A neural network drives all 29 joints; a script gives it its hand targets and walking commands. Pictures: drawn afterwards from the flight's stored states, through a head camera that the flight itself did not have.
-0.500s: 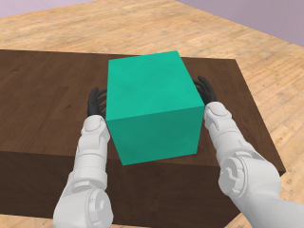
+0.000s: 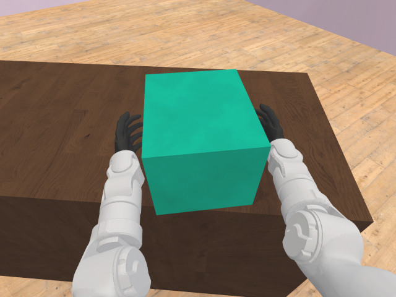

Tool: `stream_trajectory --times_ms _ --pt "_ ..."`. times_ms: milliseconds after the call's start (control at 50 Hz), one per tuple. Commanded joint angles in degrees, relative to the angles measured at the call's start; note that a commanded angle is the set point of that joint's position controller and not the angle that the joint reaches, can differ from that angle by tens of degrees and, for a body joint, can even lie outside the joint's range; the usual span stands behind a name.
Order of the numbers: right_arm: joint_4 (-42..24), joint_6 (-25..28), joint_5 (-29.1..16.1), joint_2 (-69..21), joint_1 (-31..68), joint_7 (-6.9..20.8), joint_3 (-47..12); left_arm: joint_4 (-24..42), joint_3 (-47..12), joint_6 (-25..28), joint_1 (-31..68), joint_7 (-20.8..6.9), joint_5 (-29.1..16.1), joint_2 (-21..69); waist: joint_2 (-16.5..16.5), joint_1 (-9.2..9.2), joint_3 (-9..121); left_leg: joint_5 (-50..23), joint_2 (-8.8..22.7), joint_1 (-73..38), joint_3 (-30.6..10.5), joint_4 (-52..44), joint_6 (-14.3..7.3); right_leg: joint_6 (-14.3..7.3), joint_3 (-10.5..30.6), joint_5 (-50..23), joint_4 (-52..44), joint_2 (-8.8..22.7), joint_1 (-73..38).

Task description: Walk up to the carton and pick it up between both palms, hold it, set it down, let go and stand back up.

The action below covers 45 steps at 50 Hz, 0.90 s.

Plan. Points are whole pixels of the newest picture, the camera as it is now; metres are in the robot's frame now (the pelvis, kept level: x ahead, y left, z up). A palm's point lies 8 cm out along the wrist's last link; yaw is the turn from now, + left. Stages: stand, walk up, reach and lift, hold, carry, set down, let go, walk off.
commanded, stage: set down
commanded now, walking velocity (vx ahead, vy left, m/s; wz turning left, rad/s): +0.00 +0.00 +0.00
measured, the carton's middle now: (198, 138) +0.45 +0.04 +0.08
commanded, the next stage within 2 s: none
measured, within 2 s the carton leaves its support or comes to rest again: neither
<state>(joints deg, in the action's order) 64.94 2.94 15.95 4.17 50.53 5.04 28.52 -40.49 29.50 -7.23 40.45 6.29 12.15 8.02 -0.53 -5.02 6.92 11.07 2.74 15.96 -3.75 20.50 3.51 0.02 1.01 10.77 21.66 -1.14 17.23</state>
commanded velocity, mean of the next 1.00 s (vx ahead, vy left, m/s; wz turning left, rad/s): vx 0.00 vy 0.00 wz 0.00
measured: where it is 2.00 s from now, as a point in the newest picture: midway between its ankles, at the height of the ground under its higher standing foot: outside the picture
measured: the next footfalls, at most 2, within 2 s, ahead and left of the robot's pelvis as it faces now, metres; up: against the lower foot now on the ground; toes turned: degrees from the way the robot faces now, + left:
none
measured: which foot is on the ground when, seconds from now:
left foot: down 0.00-1.00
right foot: down 0.00-1.00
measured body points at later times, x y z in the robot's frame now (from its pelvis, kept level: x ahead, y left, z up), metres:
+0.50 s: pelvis +0.00 +0.00 +0.00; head +0.01 +0.00 +0.45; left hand +0.40 +0.19 +0.11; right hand +0.45 -0.14 +0.10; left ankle -0.01 +0.16 -0.74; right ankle +0.00 -0.11 -0.74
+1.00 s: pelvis -0.02 +0.01 -0.01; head +0.04 +0.01 +0.44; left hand +0.40 +0.21 +0.11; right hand +0.46 -0.18 +0.11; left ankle -0.01 +0.16 -0.74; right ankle +0.00 -0.11 -0.74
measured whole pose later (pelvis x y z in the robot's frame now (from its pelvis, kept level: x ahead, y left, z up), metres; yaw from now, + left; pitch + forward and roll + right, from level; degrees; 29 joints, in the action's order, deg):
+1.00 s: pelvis -0.02 +0.01 -0.01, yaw -1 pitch +12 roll -2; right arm 60.3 -2.9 -23.2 27.6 51.0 5.4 -4.0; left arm -33.6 4.7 -18.3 43.7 16.4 -2.7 -3.2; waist -0.6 -9.4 6.2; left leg 12.1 4.3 27.3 -3.8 27.2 3.7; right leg 0.0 1.1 8.0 21.7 -2.8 25.7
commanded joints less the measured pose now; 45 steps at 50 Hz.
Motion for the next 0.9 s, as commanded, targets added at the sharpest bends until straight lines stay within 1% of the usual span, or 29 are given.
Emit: stream_trajectory --times_ms 0,80,160,180,200,240,280,300,320,360,400,420,440,460,500,520,540,560,580,600,620,720,740,760,780,800,820,840,880 --pt "-9.9 3.9 2.9 -22.7 31.0 7.9 -8.7 1.1 -9.5 1.1 29.2 -4.7 10.1 17.1 6.4 -1.44 18.5 -16.2 -3.7 -1.3 10.5 -3.3 -3.4 3.6 -6.4 -24.0 -0.5 -0.4 -17.8" --pt "-7.3 4.1 1.0 -9.4 27.3 5.7 -6.2 1.6 -9.2 1.2 27.5 -2.7 7.6 7.4 4.1 -0.28 19.8 -19.4 -3.2 -5.1 10.9 -1.5 -2.7 3.2 -6.6 -25.0 -0.5 -0.2 -14.7" --pt "-9.1 4.8 -7.1 6.4 30.0 1.6 -11.0 5.2 -11.3 2.5 29.0 3.0 2.9 -5.2 3.1 -2.47 24.9 -23.0 -2.5 -5.6 10.9 -0.1 -1.6 2.6 -5.1 -25.4 -0.5 -1.1 -15.4" --pt "-4.7 3.5 -7.9 5.8 31.6 1.0 -11.6 2.4 -11.9 1.2 30.9 3.3 2.4 -4.6 3.7 -1.09 18.5 -20.5 -2.8 -4.5 10.6 0.4 -1.9 2.6 -5.1 -23.2 -1.0 -1.0 -12.8" --pt "-9.9 3.9 -12.1 12.1 31.6 0.2 -15.2 5.3 -13.3 1.4 30.2 4.4 0.1 -9.5 4.3 -3.01 27.9 -23.3 -2.5 -4.9 10.8 1.1 -1.5 2.2 -3.9 -28.2 0.3 -1.3 -15.7" --pt "-7.2 3.3 -16.7 7.2 34.9 -1.9 -19.1 2.8 -16.4 2.1 34.7 5.3 -3.4 -6.0 5.6 -1.22 22.2 -19.7 -3.0 1.1 10.1 0.6 -1.6 2.6 -2.6 -29.4 -0.1 -1.4 -16.5" --pt "-5.3 2.6 -21.6 16.0 36.1 -3.2 -21.8 -0.7 -17.0 2.0 35.5 6.8 -7.2 -12.8 5.1 -3.28 23.2 -15.8 -2.8 3.6 10.2 -0.3 -1.4 2.3 -1.2 -25.5 -0.9 -1.8 -14.8" --pt "-4.6 2.3 -23.0 16.3 38.0 -3.6 -23.0 -1.8 -18.7 2.4 36.6 7.3 -8.8 -11.0 6.9 -1.88 23.0 -16.2 -2.2 3.3 9.2 0.3 -1.3 1.9 -1.4 -25.0 -0.9 -1.7 -13.5" --pt "-4.7 2.6 -27.0 18.9 38.1 -3.5 -25.7 -0.5 -20.7 2.7 36.0 8.0 -11.4 -11.5 4.1 -3.69 25.8 -19.5 -2.1 1.8 9.1 0.9 -0.7 0.7 -0.6 -25.5 -0.7 -1.8 -13.2" --pt "-6.4 2.7 -29.4 19.9 38.8 -4.5 -28.4 -1.9 -21.8 3.1 37.1 8.7 -14.5 -12.9 6.2 -3.86 26.1 -19.7 -2.3 2.0 8.9 2.3 -0.2 0.7 -0.9 -23.9 -0.9 -3.0 -11.2" --pt "-1.4 2.5 -31.8 22.7 37.4 -4.9 -30.2 -5.0 -21.7 1.9 33.5 9.1 -15.1 -12.9 5.9 -2.39 23.9 -21.4 -2.2 1.0 7.9 3.6 1.0 0.1 -1.9 -25.5 -0.6 -4.0 -9.0" --pt "-5.6 2.5 -33.2 26.8 38.6 -4.6 -29.6 2.0 -22.4 2.0 35.1 9.5 -16.3 -14.3 3.7 -4.39 29.1 -24.6 -1.4 -1.6 7.7 4.2 1.3 0.1 -1.3 -24.6 -0.3 -4.0 -8.6" --pt "1.5 2.1 -34.2 25.0 37.1 -4.3 -30.5 -4.1 -25.4 2.0 33.0 9.4 -17.4 -12.5 2.9 -2.69 23.7 -22.3 -1.7 -0.3 7.1 5.2 1.6 -0.5 -1.7 -19.2 -0.7 -4.4 -4.9" --pt "-2.9 2.1 -33.7 25.9 38.6 -4.3 -30.0 0.3 -24.7 1.3 35.2 9.9 -17.3 -13.4 3.2 -2.64 25.9 -21.8 -1.5 -2.3 7.2 4.8 1.7 -1.0 -2.5 -17.6 -1.8 -4.6 -3.5" --pt "-1.1 1.4 -34.3 27.0 37.8 -2.8 -30.3 -1.8 -26.0 1.1 34.8 9.7 -19.1 -12.6 3.3 -2.96 24.9 -21.3 -1.2 -2.0 7.1 5.2 1.8 -1.7 -2.3 -13.6 -1.4 -5.0 0.5" --pt "-6.0 1.5 -35.2 29.0 39.4 -2.9 -30.4 3.8 -23.9 0.4 34.8 10.4 -18.6 -15.1 3.0 -5.01 30.2 -22.1 -1.1 -2.6 7.5 5.6 2.3 -1.3 -2.2 -15.8 -0.9 -4.9 -1.7" --pt "-3.4 0.7 -36.0 26.7 39.8 -3.0 -31.3 -1.0 -23.8 0.5 35.4 10.3 -19.7 -16.3 4.0 -5.35 27.1 -20.0 -1.6 2.1 7.8 5.9 1.5 -1.2 -1.4 -15.0 0.0 -4.5 -2.5" --pt "-8.4 0.5 -36.9 27.0 39.8 -2.5 -32.1 1.5 -21.9 0.6 34.2 10.2 -19.2 -17.2 4.9 -6.43 31.2 -20.6 -2.1 2.3 8.3 5.3 1.3 -0.5 -1.5 -18.5 0.7 -4.9 -5.4" --pt "-3.1 0.0 -37.0 26.3 38.6 -2.3 -33.1 -4.3 -23.0 0.6 32.8 9.7 -19.1 -15.8 4.5 -6.14 27.4 -18.3 -2.1 4.7 8.1 4.8 1.2 -0.8 -1.6 -15.1 0.9 -4.7 -3.8" --pt "-11.9 0.8 -38.2 31.0 41.7 -1.8 -31.9 8.0 -22.5 0.0 35.4 10.0 -19.5 -18.6 1.9 -7.79 36.2 -23.8 -1.8 1.0 8.6 5.0 1.7 -0.5 -0.8 -21.1 1.7 -4.7 -6.4" --pt "-6.8 0.6 -38.6 29.8 39.1 -2.1 -32.0 3.0 -22.9 -0.2 34.0 10.2 -19.1 -18.4 3.7 -6.18 32.5 -25.1 -1.8 0.8 7.8 6.8 1.9 -0.6 -1.3 -21.0 2.0 -5.2 -4.3" --pt "-11.4 1.2 -40.1 29.8 40.4 -0.6 -32.8 7.4 -25.3 1.4 35.8 10.4 -22.6 -19.2 4.5 -5.59 40.7 -24.7 -2.1 0.3 7.8 9.0 1.6 -0.7 -2.5 -18.5 2.8 -5.0 -1.8" --pt "-18.4 1.8 -40.1 33.3 39.8 -0.2 -30.6 16.3 -25.4 1.1 35.1 11.0 -23.3 -20.1 3.4 -6.55 47.6 -28.8 -1.9 -1.6 8.5 9.3 2.0 -0.5 -2.5 -24.3 3.6 -5.1 -2.6" --pt "-17.8 1.1 -41.7 32.0 38.7 -0.3 -32.0 13.0 -25.1 0.2 32.3 11.1 -23.5 -19.5 4.3 -6.18 47.2 -30.6 -2.2 -0.7 7.4 9.8 2.1 -0.7 -2.4 -27.4 4.3 -5.4 -4.5" --pt "-14.4 1.0 -40.4 35.3 39.2 0.0 -29.8 14.7 -26.5 -0.4 35.0 10.9 -23.5 -19.6 2.8 -3.12 46.8 -29.2 -2.2 -2.1 7.1 10.1 2.6 -1.0 -3.6 -26.5 3.7 -5.5 -2.7" --pt "-17.2 0.4 -41.0 36.4 40.7 0.0 -29.9 16.6 -25.1 -2.1 33.9 11.0 -23.7 -19.9 2.8 -5.51 49.4 -31.1 -1.6 -2.2 7.4 10.3 3.1 -0.7 -2.6 -28.2 4.7 -5.3 -3.6" --pt "-14.1 -1.0 -41.9 34.3 36.4 0.1 -31.6 13.4 -27.9 -3.5 31.4 10.4 -23.8 -18.6 4.0 -3.19 45.3 -31.4 -1.9 -1.3 6.8 10.6 2.7 -0.9 -2.3 -29.7 4.3 -5.5 -4.0" --pt "-16.3 -1.0 -40.3 36.2 36.9 0.0 -29.9 17.3 -26.1 -4.0 32.9 10.4 -23.2 -20.4 3.9 -2.81 46.7 -30.3 -1.9 -1.9 6.2 9.7 2.4 -0.8 -2.9 -28.9 3.7 -5.6 -4.2" --pt "-17.2 -2.1 -41.0 39.2 38.6 0.7 -29.1 21.7 -25.0 -6.5 34.2 10.5 -23.1 -21.3 1.5 -4.06 46.3 -28.4 -2.0 -2.7 7.1 8.8 3.3 -1.1 -2.3 -24.9 2.7 -5.5 -3.6"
